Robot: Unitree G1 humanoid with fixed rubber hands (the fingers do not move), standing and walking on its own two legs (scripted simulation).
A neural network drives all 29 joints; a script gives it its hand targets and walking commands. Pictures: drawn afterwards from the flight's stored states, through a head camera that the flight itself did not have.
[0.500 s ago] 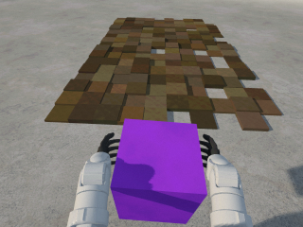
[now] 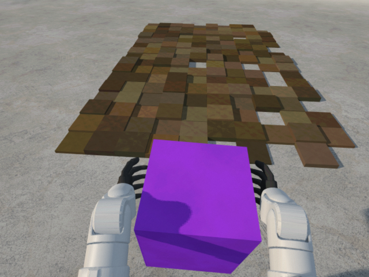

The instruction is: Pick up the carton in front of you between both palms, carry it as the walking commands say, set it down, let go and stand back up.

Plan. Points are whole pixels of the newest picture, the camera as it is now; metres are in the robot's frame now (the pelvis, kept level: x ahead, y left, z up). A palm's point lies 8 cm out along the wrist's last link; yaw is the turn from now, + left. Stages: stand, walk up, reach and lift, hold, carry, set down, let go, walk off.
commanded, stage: carry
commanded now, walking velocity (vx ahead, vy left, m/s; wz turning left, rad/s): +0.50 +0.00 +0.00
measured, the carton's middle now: (193, 209) +0.29 -0.01 +0.01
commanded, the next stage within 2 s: none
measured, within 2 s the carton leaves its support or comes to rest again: neither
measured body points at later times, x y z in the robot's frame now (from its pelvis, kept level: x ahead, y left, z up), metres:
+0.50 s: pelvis +0.25 -0.02 +0.02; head +0.25 -0.03 +0.47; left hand +0.52 +0.14 +0.10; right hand +0.55 -0.16 +0.10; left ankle +0.28 +0.11 -0.67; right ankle +0.15 -0.09 -0.73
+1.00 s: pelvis +0.59 +0.01 +0.02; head +0.60 +0.02 +0.47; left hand +0.87 +0.14 +0.08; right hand +0.85 -0.16 +0.09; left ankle +0.53 +0.08 -0.73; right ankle +0.68 -0.14 -0.67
